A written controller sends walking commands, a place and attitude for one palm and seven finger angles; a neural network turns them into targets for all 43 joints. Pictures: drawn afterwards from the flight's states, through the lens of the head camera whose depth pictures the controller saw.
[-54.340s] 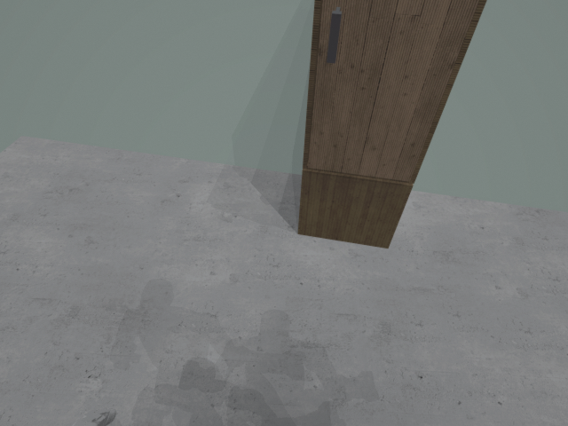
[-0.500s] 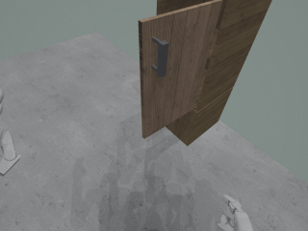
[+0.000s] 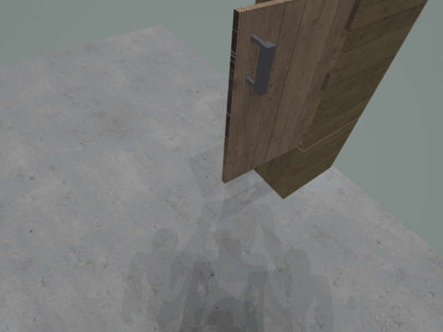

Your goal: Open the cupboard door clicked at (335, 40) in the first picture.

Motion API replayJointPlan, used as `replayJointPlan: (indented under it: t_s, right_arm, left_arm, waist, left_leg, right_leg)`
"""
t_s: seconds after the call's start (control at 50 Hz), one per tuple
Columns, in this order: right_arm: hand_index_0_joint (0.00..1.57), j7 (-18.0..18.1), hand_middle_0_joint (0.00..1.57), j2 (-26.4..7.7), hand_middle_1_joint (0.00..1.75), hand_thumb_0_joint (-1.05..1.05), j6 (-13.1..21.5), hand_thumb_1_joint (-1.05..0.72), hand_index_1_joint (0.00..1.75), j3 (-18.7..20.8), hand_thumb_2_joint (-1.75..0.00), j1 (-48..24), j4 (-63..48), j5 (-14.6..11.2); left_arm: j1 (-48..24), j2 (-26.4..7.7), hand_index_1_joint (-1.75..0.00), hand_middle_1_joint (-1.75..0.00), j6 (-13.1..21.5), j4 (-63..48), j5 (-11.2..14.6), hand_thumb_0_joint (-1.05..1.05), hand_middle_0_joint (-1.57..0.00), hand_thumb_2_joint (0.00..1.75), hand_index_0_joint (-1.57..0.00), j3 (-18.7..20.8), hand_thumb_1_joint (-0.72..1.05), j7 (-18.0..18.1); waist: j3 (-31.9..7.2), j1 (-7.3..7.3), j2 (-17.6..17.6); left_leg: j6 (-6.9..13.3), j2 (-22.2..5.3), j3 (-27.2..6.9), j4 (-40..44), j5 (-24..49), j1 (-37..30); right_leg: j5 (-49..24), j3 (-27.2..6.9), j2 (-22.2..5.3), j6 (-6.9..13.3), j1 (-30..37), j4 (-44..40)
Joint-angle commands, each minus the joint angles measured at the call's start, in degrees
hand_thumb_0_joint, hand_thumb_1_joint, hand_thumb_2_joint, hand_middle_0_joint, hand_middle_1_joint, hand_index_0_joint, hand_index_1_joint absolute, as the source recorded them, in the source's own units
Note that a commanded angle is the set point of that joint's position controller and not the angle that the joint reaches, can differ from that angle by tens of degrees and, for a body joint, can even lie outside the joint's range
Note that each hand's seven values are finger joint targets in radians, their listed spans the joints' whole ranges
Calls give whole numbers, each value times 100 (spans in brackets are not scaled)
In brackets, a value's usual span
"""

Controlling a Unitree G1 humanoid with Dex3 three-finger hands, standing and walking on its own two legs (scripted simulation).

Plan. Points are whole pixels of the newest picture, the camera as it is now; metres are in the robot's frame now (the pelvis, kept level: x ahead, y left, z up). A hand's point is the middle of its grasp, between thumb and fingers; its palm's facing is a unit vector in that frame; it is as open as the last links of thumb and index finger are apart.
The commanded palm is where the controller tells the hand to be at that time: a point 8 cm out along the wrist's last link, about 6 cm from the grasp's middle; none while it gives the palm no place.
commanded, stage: let the arm hang, fingers relaxed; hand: left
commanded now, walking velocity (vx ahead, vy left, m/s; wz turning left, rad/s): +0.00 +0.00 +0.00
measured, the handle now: (257, 65) +0.64 -0.03 +0.14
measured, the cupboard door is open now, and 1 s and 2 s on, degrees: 87 87 87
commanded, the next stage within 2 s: look to check the result in 0.68 s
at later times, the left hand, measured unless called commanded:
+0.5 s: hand out of the picture +0.03 +0.21 -0.16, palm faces +0.01 -0.97 -0.24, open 7.4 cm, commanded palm none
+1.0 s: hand out of the picture +0.05 +0.21 -0.15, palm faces +0.00 -0.96 -0.27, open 7.4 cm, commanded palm none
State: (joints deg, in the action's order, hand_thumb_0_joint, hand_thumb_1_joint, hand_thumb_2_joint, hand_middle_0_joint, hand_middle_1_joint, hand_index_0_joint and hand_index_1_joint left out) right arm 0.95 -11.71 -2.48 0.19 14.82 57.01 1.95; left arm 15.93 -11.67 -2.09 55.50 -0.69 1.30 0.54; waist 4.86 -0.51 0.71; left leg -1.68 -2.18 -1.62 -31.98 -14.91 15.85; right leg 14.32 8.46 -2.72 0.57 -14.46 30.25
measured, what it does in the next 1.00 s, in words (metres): stands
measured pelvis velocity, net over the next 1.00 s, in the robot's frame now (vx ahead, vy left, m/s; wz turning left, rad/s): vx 0.01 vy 0.00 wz -0.02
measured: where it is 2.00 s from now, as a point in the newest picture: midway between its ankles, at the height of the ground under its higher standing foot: outside the picture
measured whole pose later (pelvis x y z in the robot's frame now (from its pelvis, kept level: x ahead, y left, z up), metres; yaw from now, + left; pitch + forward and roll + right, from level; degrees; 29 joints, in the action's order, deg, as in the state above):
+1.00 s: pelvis +0.01 +0.00 +0.01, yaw -1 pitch -2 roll +0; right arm 1.1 -12.8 -0.3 0.8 10.1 65.1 1.4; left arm 10.0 -12.7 0.8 66.0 -0.6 1.9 0.4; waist 3.8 -0.1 -2.0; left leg -1.3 -1.5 0.4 -22.2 -11.3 9.3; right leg 11.5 6.8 -3.0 0.1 -9.9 23.1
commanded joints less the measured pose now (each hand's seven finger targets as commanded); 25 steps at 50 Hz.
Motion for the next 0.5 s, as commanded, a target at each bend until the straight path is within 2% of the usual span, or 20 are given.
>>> replayJointPlan:
  t_s: [0.0,0.04,0.1,0.28,0.36,0.4,0.48]
  right_arm:
    - [20,23,20,-613,30,0,143,-90,30,189,-90,6,-206,-41]
    - [20,23,20,-668,30,0,148,-90,30,221,-90,139,-75,-49]
    - [20,24,20,-627,30,0,174,-90,30,223,-90,221,98,-50]
    - [20,26,20,-538,30,0,211,-90,30,212,-90,234,414,-43]
    - [20,22,20,-492,30,0,229,-90,30,212,-90,208,475,-46]
    - [20,23,20,-484,30,0,234,-90,30,203,-90,187,512,-42]
    - [20,21,20,-471,30,0,234,-90,30,196,-90,111,530,-42]
  left_arm:
    - [-120,-773,-30,-30,205,2,12,0,-20,90,-20,179,90,32]
    - [-170,-826,-30,-30,220,173,7,0,-20,90,-20,188,90,30]
    - [-145,-804,-30,-30,230,386,7,0,-20,90,-20,187,90,31]
    - [-154,-765,-30,-30,231,693,2,0,-20,90,-20,206,90,56]
    - [-174,-772,-30,-30,259,727,-1,0,-20,90,-20,213,90,67]
    - [-219,-766,-30,-30,261,721,0,0,-20,90,-20,214,90,69]
    - [-269,-749,-30,-30,264,745,-1,0,-20,90,-20,212,90,71]
  waist:
    - [-249,110,-497]
    - [-175,131,-220]
    - [-185,111,-13]
    - [41,67,-84]
    - [-65,62,-5]
    - [-37,60,-164]
    - [22,54,-207]
  left_leg:
    - [273,-215,-248,940,-303,187]
    - [282,-234,-235,981,-281,47]
    - [310,-234,-232,1057,-219,-15]
    - [318,-270,-287,1359,-301,155]
    - [297,-239,-204,1298,-20,50]
    - [291,-259,-209,1339,55,56]
    - [267,-241,-188,1368,17,82]
  right_leg:
    - [760,-790,-468,239,202,-1111]
    - [920,-747,-473,242,60,-1192]
    - [870,-723,-490,228,73,-1205]
    - [764,-679,-445,175,140,-1106]
    - [597,-707,-486,178,221,-1120]
    - [502,-706,-476,163,235,-1096]
    - [516,-725,-483,161,235,-1130]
